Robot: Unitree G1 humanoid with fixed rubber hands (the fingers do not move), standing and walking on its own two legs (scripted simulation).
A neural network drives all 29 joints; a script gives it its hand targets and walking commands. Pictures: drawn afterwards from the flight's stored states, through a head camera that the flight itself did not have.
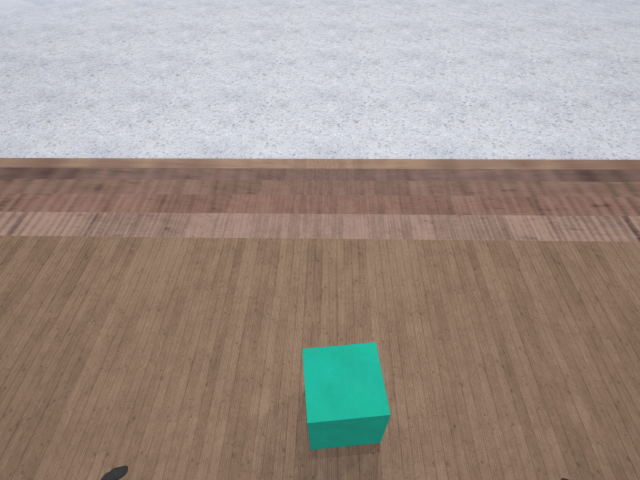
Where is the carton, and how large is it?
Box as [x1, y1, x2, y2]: [302, 342, 390, 449]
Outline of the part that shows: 375,342 302,349 310,449 380,442 390,414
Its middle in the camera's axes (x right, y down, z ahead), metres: +0.07 +0.45 +1.12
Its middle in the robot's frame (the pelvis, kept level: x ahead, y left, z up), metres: +0.47 -0.02 -0.66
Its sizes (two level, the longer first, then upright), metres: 0.210 0.200 0.250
